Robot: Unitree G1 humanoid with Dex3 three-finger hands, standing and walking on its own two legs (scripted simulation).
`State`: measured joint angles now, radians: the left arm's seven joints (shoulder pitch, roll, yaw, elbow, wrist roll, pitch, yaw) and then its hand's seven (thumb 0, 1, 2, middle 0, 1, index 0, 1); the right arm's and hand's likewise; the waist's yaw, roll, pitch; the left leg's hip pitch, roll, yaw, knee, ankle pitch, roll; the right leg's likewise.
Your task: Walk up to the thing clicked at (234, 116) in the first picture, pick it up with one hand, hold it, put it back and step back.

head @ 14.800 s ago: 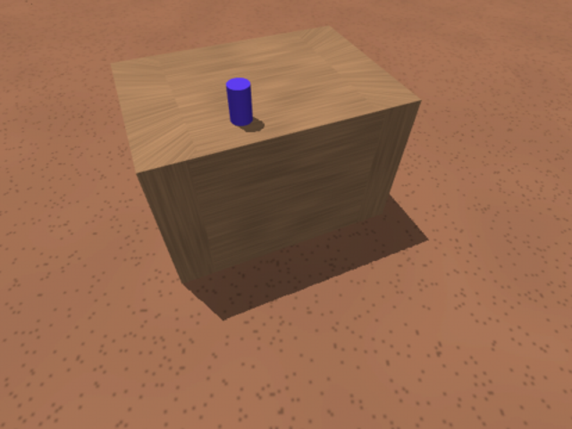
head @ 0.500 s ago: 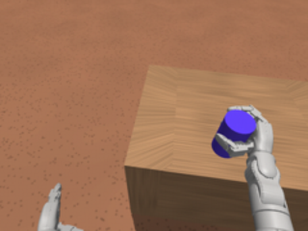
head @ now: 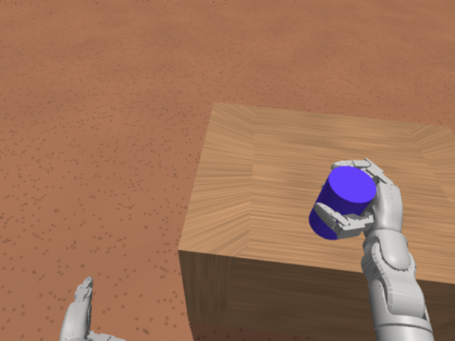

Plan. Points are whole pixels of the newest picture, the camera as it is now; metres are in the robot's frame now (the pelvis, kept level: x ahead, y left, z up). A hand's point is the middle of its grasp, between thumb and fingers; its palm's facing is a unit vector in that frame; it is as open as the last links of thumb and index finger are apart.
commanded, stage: hold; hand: right
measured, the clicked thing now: (338, 204) +0.33 -0.17 +0.10
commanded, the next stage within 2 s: none
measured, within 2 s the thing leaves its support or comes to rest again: neither
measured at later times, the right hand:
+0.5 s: hand (341, 204) +0.32 -0.17 +0.12, palm faces +0.17 +0.98 +0.00, open 9.9 cm
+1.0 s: hand (340, 203) +0.32 -0.17 +0.12, palm faces +0.16 +0.99 +0.00, open 9.9 cm
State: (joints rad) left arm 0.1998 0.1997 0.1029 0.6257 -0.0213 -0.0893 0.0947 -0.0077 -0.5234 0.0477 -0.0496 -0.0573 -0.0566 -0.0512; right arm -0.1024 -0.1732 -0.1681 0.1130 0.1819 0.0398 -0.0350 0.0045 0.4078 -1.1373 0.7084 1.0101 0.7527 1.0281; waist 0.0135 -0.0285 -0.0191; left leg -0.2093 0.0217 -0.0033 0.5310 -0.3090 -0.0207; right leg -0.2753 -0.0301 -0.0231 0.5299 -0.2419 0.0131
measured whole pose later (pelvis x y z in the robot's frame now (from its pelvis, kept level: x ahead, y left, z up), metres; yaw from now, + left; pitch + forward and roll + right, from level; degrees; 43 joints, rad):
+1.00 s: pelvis +0.00 +0.00 +0.00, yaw +0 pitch -2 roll +0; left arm 0.17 0.20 0.11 0.69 -0.01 -0.13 0.10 -0.01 -0.54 0.06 -0.06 -0.06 -0.05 -0.06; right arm -0.07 -0.17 -0.16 0.09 0.18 0.05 -0.03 0.00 0.41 -1.14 0.71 1.01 0.75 1.03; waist 0.02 -0.03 -0.01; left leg -0.17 0.02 0.00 0.48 -0.28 -0.02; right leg -0.24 -0.03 -0.02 0.48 -0.22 0.01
